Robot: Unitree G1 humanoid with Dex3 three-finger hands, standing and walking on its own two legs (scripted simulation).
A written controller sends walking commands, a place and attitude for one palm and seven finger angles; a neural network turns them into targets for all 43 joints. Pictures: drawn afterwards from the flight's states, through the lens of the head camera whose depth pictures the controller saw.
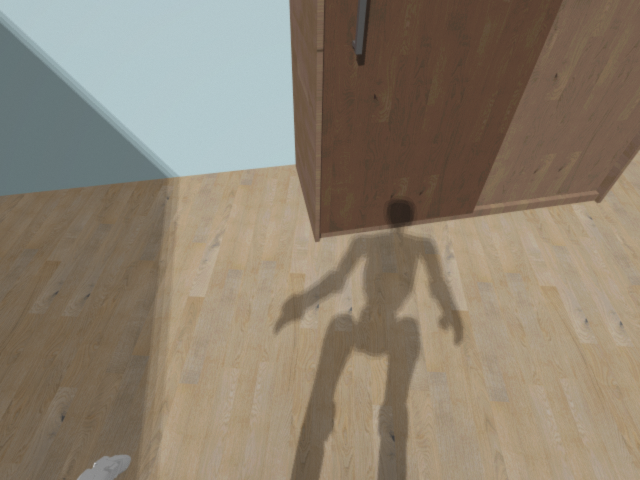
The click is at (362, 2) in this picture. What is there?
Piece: wardrobe's sliding door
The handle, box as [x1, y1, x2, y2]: [352, 0, 366, 54]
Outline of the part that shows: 366,0 358,0 355,39 352,41 352,45 354,47 354,51 356,54 361,53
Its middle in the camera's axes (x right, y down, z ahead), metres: +0.10 -0.60 +0.99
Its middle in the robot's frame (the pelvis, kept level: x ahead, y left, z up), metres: +1.16 -0.04 +0.15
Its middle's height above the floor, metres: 0.92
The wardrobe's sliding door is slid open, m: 0.00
